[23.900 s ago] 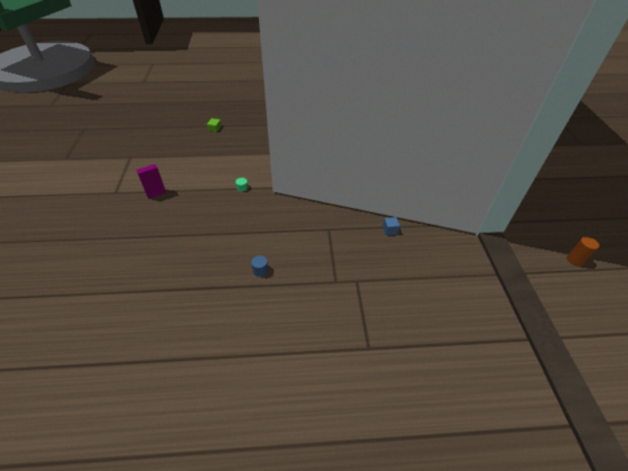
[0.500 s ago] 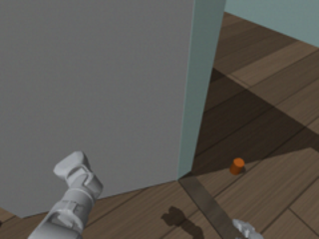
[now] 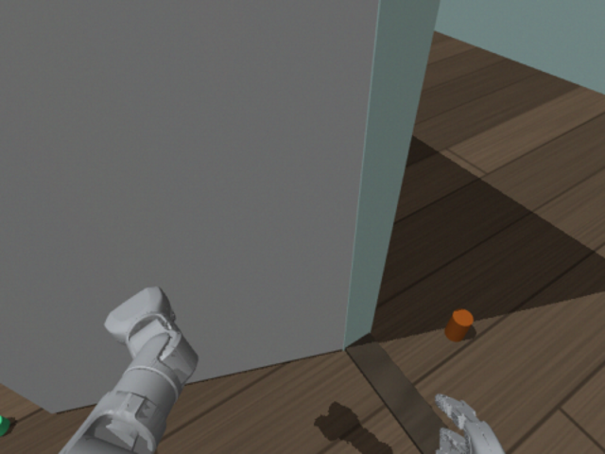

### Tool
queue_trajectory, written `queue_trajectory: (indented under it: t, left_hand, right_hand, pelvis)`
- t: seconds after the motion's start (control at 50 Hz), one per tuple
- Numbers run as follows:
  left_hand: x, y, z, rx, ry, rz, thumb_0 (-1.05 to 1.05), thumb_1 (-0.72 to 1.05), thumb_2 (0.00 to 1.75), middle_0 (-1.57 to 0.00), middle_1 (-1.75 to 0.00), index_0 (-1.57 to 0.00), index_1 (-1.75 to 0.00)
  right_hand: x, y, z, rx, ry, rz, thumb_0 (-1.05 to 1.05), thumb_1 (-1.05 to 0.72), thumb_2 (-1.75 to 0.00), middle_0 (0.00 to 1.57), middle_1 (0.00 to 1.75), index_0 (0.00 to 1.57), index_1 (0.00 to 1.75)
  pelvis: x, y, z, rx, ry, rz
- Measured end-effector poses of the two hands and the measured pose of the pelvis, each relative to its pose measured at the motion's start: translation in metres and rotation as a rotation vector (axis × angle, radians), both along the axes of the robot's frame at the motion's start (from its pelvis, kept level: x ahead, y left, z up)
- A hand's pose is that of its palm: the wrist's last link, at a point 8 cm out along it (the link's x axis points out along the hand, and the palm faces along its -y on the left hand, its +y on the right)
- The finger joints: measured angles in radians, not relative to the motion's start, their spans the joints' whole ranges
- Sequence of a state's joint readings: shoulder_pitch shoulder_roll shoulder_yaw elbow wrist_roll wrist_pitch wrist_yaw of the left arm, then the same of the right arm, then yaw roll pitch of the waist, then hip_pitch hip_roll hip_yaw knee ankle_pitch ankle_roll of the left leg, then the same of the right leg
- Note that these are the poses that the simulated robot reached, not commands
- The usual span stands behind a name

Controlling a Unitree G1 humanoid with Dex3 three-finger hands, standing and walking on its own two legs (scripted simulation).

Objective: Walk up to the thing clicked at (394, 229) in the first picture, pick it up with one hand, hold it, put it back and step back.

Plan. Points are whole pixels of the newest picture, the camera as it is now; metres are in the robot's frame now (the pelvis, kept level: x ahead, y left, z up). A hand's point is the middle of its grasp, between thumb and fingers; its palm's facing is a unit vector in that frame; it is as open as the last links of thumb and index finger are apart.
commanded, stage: hold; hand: left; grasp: from above
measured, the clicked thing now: (162, 344) +0.31 +0.24 -0.07
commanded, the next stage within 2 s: crouch in 0.44 s
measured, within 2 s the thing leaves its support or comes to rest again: neither
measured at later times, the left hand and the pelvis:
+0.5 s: hand (164, 349) +0.29 +0.22 -0.04, palm faces -0.31 -0.34 -0.89, open 8.3 cm; pelvis +0.00 +0.00 +0.00, yaw +0 degrees
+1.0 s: hand (180, 373) +0.29 +0.22 -0.13, palm faces -0.40 -0.28 -0.87, open 8.1 cm; pelvis -0.01 +0.00 -0.03, yaw +0 degrees
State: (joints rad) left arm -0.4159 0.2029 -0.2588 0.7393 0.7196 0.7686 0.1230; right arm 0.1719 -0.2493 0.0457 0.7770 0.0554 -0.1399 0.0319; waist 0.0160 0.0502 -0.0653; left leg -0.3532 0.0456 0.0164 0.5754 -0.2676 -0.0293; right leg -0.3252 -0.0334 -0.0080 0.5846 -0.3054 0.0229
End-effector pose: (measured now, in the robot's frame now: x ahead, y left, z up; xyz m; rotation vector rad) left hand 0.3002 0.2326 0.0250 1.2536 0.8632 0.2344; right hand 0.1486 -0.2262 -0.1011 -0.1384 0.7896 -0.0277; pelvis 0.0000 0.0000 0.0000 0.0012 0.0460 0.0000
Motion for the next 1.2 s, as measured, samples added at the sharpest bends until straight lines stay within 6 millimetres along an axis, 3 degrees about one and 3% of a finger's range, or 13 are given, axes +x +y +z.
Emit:
queue_trajectory:
  t: [0.46, 0.76, 0.88, 0.98, 1.08, 1.2]
  left_hand:
    - [-0.010, -0.008, -0.003, 0.001, 0.009, -0.012, -0.02, 0.24, 0.26, -0.82, -0.41, -0.86, -0.40]
    - [-0.011, -0.012, -0.026, 0.007, 0.032, -0.030, -0.01, 0.29, 0.20, -0.84, -0.32, -0.89, -0.30]
    - [-0.012, -0.010, -0.054, 0.028, 0.079, -0.034, -0.01, 0.30, 0.18, -0.85, -0.27, -0.91, -0.24]
    - [-0.007, -0.009, -0.090, 0.042, 0.107, -0.042, -0.01, 0.30, 0.17, -0.86, -0.28, -0.92, -0.23]
    - [0.010, -0.010, -0.139, 0.074, 0.068, -0.068, -0.01, 0.29, 0.19, -0.86, -0.28, -0.93, -0.23]
    - [0.037, -0.014, -0.206, 0.081, 0.012, -0.060, -0.01, 0.28, 0.21, -0.87, -0.28, -0.93, -0.24]
  right_hand:
    - [0.005, 0.002, 0.003, -0.004, -0.030, 0.010, 0.01, -0.91, -0.90, 0.20, 0.30, 0.20, 0.30]
    - [-0.008, -0.004, -0.003, -0.018, 0.008, -0.003, 0.01, -0.88, -0.89, 0.20, 0.30, 0.20, 0.30]
    - [-0.023, -0.012, -0.009, -0.040, 0.059, -0.018, 0.01, -0.87, -0.89, 0.20, 0.30, 0.20, 0.30]
    - [-0.049, -0.024, -0.025, -0.075, 0.136, -0.037, 0.01, -0.87, -0.89, 0.20, 0.30, 0.20, 0.30]
    - [-0.084, -0.039, -0.062, -0.124, 0.238, -0.061, 0.01, -0.88, -0.89, 0.20, 0.30, 0.20, 0.30]
    - [-0.128, -0.046, -0.126, -0.139, 0.367, -0.098, 0.01, -0.88, -0.89, 0.20, 0.30, 0.20, 0.30]
  pelvis:
    - [-0.004, -0.002, 0.000, 0.001, -0.011, 0.003]
    - [-0.004, -0.003, -0.002, 0.001, 0.009, 0.003]
    - [-0.006, -0.004, -0.006, -0.001, 0.041, 0.003]
    - [-0.011, -0.004, -0.021, -0.005, 0.116, 0.001]
    - [-0.022, -0.003, -0.059, -0.014, 0.238, -0.007]
    - [-0.038, 0.001, -0.119, -0.029, 0.380, -0.018]
